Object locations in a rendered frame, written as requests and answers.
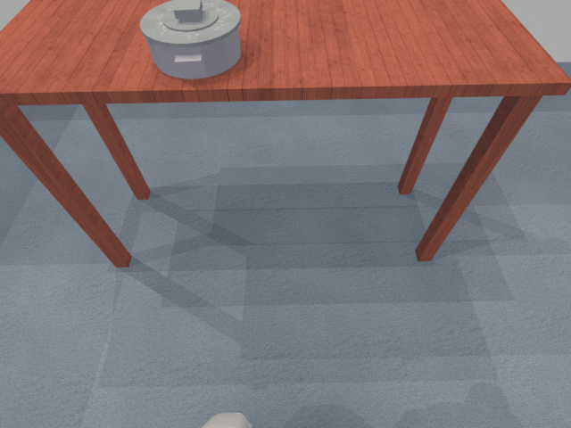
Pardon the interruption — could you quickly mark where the knob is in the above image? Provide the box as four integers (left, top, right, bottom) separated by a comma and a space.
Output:
174, 0, 203, 19

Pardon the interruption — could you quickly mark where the table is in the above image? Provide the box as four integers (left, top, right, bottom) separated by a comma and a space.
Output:
0, 0, 571, 268

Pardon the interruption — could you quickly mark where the lid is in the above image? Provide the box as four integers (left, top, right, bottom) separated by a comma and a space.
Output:
140, 0, 241, 48

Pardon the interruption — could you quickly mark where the pot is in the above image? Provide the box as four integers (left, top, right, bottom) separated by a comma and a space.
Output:
145, 29, 241, 79

